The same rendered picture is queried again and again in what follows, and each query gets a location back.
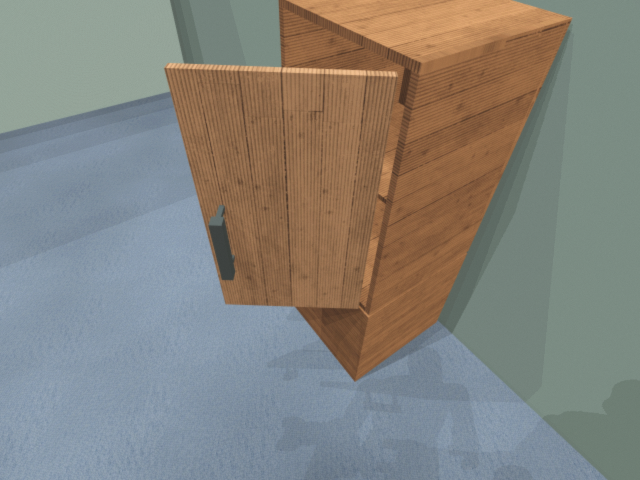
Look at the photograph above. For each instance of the handle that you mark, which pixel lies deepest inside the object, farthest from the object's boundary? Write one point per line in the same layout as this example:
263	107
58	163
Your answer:
221	245

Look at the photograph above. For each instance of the cupboard door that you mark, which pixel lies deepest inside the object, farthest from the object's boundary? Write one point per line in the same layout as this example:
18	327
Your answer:
295	155

